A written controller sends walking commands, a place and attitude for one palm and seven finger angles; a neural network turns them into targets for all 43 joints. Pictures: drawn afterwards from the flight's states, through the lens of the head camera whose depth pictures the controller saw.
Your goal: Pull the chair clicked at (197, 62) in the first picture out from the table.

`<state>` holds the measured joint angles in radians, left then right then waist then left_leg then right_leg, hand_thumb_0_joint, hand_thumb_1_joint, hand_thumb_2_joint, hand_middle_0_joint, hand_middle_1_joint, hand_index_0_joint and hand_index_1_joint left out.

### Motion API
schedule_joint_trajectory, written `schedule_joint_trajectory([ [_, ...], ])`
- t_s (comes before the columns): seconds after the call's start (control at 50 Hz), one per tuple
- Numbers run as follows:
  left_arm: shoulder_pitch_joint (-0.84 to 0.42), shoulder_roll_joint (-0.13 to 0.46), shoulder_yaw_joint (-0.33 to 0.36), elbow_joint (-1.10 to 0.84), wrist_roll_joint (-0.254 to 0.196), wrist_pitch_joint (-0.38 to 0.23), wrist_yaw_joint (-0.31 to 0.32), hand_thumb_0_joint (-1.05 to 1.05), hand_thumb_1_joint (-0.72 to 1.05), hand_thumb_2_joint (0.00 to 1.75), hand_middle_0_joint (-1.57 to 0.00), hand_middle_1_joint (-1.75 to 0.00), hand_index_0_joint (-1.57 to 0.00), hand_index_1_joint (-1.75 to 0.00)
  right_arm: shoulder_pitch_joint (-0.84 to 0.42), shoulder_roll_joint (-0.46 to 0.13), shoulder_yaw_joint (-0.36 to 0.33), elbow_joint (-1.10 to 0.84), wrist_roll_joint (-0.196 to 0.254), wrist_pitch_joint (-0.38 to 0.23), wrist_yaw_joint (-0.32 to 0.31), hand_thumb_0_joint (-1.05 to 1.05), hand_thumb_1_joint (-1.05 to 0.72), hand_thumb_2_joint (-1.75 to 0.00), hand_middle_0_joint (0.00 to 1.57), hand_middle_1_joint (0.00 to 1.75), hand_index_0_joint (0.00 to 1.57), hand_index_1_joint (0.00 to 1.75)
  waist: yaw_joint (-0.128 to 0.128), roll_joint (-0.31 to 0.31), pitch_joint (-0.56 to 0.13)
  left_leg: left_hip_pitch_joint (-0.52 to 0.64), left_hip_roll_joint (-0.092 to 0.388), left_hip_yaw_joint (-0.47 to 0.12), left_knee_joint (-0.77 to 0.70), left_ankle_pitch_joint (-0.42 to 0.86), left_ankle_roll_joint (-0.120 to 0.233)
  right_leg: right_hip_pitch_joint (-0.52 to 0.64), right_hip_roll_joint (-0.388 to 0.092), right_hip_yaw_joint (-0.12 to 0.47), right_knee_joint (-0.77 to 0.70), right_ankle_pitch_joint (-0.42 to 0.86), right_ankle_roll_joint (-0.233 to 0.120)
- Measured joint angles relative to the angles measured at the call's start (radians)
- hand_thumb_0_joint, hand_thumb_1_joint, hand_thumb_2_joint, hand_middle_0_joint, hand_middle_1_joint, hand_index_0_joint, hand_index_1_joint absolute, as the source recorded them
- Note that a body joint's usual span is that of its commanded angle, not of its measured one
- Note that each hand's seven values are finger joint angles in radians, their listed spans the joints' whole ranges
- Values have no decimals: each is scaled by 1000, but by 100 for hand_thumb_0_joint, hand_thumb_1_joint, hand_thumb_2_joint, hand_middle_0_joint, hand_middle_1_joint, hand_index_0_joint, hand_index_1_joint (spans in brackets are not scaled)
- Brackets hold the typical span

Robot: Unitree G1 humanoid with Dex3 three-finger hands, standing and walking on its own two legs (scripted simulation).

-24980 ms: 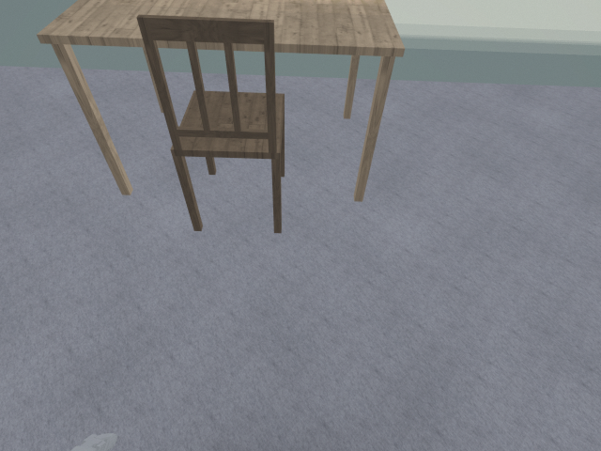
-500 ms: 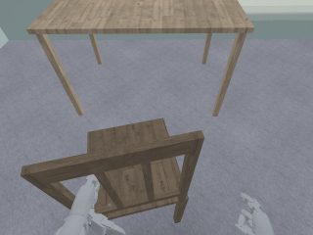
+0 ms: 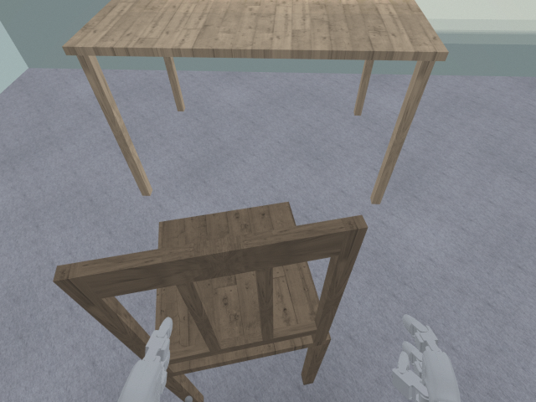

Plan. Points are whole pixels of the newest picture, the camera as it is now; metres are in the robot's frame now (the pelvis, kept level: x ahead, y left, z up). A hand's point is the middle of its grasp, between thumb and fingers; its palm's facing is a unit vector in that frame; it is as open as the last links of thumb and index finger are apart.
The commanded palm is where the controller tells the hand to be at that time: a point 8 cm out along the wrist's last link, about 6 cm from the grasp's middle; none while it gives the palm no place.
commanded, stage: draw the fingers out of the gap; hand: left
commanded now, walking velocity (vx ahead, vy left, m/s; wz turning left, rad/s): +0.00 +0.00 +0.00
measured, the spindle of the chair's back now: (203, 318) +0.26 +0.12 -0.05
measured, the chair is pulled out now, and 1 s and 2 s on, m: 0.62 0.62 0.61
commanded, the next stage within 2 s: draw the hand back to the body in 0.16 s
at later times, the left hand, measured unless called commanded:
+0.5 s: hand (155, 401) +0.13 +0.14 +0.05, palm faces +0.06 -1.00 -0.02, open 17.4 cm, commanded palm +0.09 +0.20 +0.06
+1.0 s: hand (116, 389) +0.14 +0.18 +0.08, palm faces -0.01 -0.92 -0.38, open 15.2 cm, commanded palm +0.12 +0.25 +0.15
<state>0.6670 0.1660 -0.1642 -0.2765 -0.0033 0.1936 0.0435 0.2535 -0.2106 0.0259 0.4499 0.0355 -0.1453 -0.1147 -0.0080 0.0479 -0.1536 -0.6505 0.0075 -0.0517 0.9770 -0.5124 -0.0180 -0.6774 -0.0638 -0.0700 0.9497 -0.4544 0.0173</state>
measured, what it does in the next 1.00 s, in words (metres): stands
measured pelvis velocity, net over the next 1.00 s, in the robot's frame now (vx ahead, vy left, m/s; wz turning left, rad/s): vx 0.00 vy -0.01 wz -0.02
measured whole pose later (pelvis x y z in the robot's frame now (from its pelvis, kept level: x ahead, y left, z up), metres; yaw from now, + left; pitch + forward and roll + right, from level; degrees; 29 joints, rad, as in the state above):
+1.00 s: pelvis +0.00 -0.01 +0.02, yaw -1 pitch +3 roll -2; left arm 0.80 0.41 0.01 -0.48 -0.06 0.10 0.06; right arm 0.24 -0.19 0.04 0.55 0.04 -0.14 -0.17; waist 0.01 0.08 -0.06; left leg -0.40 0.05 -0.05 0.82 -0.46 -0.03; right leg -0.42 -0.02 -0.08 0.76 -0.39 0.00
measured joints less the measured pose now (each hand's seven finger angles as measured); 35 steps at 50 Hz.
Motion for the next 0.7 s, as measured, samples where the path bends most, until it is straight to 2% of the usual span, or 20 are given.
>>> schedule_joint_trajectory([
  [0.3,175,8,4,-100,7,-32,-26,-1,-53,21,0,0,0,0,13,7,-29,-26,9,16,-11,1,-91,-90,21,30,21,30,8,-4,-24,-40,4,-1,46,-25,5,-35,4,1,32,-16,4],
  [0.36,211,-6,27,-123,-71,-124,-45,-1,-53,21,0,0,0,0,12,11,-37,-16,12,-9,-10,1,-91,-90,21,30,21,30,12,-10,-25,-61,5,-5,67,-32,4,-52,5,-3,48,-21,4],
  [0.4,220,-10,45,-143,-104,-203,-58,-1,-53,21,0,0,0,0,9,14,-44,-3,14,-27,-6,1,-91,-90,21,30,21,30,18,-14,-23,-76,6,-10,85,-38,3,-64,5,-7,62,-26,3],
  [0.48,193,-4,90,-169,-136,-361,-85,-1,-53,21,0,0,0,0,-5,17,-53,25,18,-44,12,1,-91,-90,21,30,21,30,31,-14,-16,-108,5,-16,122,-48,1,-92,5,-12,93,-34,2],
  [0.54,156,11,111,-161,-150,-468,-132,-1,-54,21,0,0,-2,-1,-27,23,-55,42,19,-44,34,1,-91,-90,21,30,21,30,34,-14,-12,-138,7,-14,151,-55,1,-124,6,-7,122,-38,1],
  [0.58,131,24,129,-160,-163,-511,-162,-1,-54,21,0,0,-2,-1,-41,28,-56,46,22,-36,45,1,-91,-90,21,30,21,30,36,-11,-4,-149,8,-12,167,-58,0,-137,8,-4,138,-41,1],
  [0.62,115,37,151,-166,-177,-506,-182,-1,-54,21,0,0,-2,-1,-49,35,-55,47,30,-20,48,1,-91,-90,21,30,21,30,36,-5,6,-143,10,-9,169,-59,1,-132,9,-2,140,-40,2],
  [0.7,120,65,179,-178,-208,-428,-198,-1,-54,21,-2,-1,-2,-1,-44,45,-41,44,42,0,34,1,-91,-90,21,30,21,30,33,7,15,-97,12,-7,134,-46,1,-87,12,-1,105,-27,2],
])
